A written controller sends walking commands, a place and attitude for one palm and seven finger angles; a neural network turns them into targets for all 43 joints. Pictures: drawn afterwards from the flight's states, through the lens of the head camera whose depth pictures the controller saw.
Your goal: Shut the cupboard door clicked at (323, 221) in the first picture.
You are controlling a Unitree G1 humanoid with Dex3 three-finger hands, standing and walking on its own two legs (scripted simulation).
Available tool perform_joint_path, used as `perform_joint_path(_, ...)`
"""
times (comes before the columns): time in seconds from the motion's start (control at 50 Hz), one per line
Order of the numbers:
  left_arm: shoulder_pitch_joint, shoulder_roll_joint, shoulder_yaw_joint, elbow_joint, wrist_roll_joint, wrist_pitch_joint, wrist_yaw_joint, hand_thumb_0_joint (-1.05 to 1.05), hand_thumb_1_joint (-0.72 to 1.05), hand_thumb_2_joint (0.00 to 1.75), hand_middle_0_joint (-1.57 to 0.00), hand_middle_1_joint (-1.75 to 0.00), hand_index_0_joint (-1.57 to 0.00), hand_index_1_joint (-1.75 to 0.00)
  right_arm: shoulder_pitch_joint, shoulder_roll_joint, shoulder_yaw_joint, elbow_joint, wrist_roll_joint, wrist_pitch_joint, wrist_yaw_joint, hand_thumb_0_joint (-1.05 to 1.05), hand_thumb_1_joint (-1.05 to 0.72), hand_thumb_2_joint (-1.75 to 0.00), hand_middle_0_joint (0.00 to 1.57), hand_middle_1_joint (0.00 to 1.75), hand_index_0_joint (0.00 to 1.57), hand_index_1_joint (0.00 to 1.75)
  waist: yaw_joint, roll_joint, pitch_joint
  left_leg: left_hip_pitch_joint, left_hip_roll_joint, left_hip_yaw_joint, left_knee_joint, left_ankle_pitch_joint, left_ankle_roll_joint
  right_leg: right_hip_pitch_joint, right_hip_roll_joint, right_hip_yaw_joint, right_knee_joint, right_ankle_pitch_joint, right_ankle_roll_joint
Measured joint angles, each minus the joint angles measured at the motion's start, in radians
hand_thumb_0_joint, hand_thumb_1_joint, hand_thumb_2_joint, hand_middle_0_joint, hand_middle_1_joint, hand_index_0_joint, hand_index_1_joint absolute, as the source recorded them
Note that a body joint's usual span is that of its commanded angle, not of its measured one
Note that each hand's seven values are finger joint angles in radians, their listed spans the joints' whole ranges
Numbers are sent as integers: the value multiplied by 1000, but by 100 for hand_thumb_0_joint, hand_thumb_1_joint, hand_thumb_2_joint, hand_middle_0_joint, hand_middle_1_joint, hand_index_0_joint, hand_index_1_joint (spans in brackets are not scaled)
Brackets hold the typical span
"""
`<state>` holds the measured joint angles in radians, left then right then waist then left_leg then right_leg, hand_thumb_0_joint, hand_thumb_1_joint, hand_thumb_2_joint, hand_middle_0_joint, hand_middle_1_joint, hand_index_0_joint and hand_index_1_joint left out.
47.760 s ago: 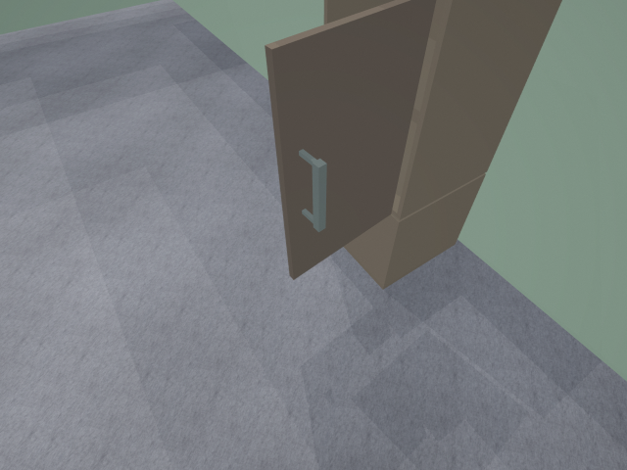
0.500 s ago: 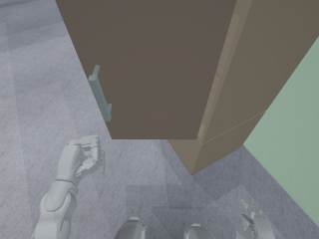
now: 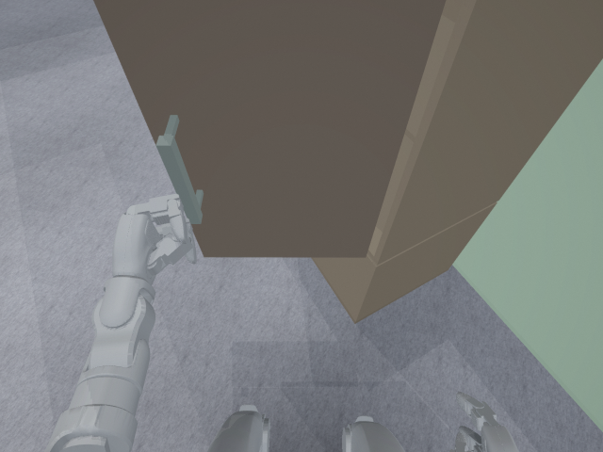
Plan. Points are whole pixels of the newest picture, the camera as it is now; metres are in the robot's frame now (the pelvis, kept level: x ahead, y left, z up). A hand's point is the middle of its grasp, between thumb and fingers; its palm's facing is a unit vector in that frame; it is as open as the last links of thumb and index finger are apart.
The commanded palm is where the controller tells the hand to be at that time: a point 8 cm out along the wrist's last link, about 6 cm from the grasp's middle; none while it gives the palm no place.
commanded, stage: bring the fist close to the handle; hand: left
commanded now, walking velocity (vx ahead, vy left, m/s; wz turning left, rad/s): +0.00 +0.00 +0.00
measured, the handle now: (185, 174) +0.49 +0.20 +0.05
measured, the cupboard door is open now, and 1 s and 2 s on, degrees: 61 57 44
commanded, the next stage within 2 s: push the door shut along its arc in 0.50 s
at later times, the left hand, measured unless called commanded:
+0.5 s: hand (194, 232) +0.38 +0.16 +0.06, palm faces +0.03 -1.00 -0.03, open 3.1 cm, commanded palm +0.36 +0.21 +0.06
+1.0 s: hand (202, 199) +0.44 +0.16 +0.06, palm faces -0.07 -1.00 -0.03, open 3.1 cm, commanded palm +0.42 +0.21 +0.06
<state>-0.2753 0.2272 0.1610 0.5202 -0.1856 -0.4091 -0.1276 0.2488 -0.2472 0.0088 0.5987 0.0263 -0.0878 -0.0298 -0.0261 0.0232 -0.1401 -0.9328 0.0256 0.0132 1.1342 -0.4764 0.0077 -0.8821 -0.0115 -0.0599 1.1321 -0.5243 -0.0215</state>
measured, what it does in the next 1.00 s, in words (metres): stands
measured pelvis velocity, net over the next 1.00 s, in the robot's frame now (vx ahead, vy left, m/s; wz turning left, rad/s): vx -0.01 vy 0.00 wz -0.01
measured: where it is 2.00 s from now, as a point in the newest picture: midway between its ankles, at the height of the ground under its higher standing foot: outside the picture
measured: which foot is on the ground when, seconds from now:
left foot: down 0.00-1.00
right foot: down 0.00-1.00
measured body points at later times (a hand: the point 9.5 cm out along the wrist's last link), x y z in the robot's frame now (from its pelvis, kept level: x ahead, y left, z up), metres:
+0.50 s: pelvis +0.00 +0.00 +0.00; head +0.07 -0.01 +0.45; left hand +0.38 +0.22 +0.06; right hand +0.10 -0.26 -0.11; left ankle +0.04 +0.12 -0.65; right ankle +0.02 -0.11 -0.65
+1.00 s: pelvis -0.01 +0.00 -0.01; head +0.09 +0.00 +0.43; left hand +0.44 +0.21 +0.06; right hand +0.08 -0.26 -0.13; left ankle +0.04 +0.12 -0.65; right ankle +0.02 -0.11 -0.65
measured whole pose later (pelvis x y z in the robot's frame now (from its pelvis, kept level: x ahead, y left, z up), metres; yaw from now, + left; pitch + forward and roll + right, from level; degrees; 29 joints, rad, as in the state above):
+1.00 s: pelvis -0.01 +0.00 -0.01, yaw +0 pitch +19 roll -1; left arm -0.67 0.33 0.24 0.97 -0.17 -0.44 -0.24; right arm 0.30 -0.26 0.01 0.65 0.03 -0.05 -0.02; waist -0.08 0.03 -0.14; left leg -1.03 0.03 0.01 1.16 -0.47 0.01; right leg -0.97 -0.01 -0.06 1.16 -0.51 -0.02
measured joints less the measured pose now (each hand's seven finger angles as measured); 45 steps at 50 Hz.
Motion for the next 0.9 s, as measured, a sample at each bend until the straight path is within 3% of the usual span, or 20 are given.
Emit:
perform_joint_path(0.12,-91,7,-1,110,-10,27,-26,2,90,90,-130,-150,-130,-150,11,-8,-3,13,5,10,0,1,-90,-90,20,30,20,30,-7,10,3,-13,0,-3,-3,7,0,-10,1,-3,-6,8,0)
perform_joint_path(0.2,-124,-9,11,141,-6,13,-13,2,90,90,-130,-150,-130,-150,24,-9,-6,21,3,15,2,1,-90,-90,20,30,20,30,-13,8,1,-15,2,4,-7,10,0,-18,2,4,-6,12,0)
perform_joint_path(0.34,-122,-1,43,169,18,-22,-1,2,90,90,-130,-150,-130,-150,47,-5,-10,19,-2,39,13,1,-90,-90,20,30,20,30,-23,0,-4,-9,6,18,-18,12,0,-23,6,18,-7,14,0)
perform_joint_path(0.5,-106,6,35,180,-1,-41,-14,2,90,90,-130,-150,-130,-150,53,-9,-13,30,2,39,7,1,-90,-90,20,30,20,30,-13,5,7,0,3,9,-27,20,-1,-9,4,10,-19,20,-1)
perform_joint_path(0.68,-189,16,38,248,13,-45,-28,2,90,90,-131,-150,-130,-150,18,-11,-9,32,1,30,0,1,-90,-90,20,30,20,30,-24,-1,9,-34,4,4,-4,18,0,-38,4,5,-1,19,-1)
perform_joint_path(0.9,-339,70,57,388,19,-35,-80,2,90,90,-132,-150,-130,-150,29,-14,-3,40,3,32,0,1,-90,-90,20,30,20,30,-40,7,8,-68,3,-1,17,10,3,-66,4,0,12,14,2)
